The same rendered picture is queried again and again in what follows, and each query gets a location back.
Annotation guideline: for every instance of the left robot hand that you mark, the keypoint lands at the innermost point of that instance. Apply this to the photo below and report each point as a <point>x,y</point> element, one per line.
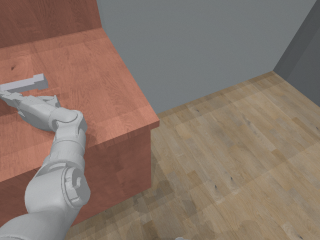
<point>34,110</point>

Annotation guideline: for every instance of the left robot upper arm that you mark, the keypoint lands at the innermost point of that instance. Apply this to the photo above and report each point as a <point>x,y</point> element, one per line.
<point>53,201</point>

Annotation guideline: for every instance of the robot left forearm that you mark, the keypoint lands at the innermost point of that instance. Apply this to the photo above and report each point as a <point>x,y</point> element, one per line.
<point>68,146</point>

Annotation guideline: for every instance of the tap lever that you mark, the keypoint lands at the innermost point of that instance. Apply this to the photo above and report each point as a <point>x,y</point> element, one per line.
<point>38,81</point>

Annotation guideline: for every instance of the counter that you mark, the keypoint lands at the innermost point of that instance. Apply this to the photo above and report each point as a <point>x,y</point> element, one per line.
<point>65,41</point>

